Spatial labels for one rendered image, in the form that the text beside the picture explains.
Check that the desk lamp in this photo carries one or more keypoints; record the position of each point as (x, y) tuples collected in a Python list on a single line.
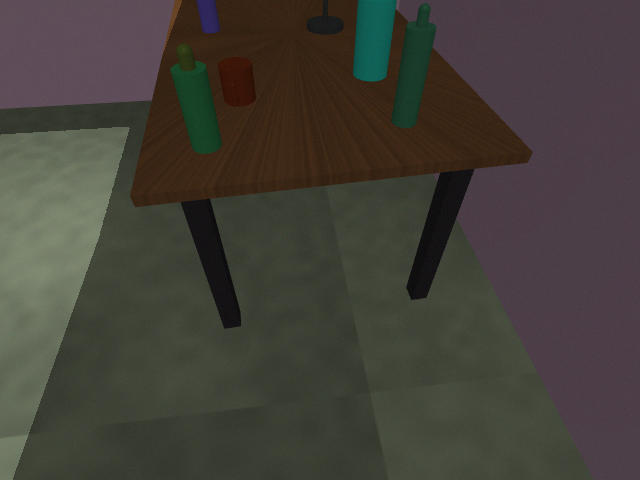
[(325, 25)]

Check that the table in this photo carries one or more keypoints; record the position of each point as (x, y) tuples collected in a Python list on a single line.
[(312, 124)]

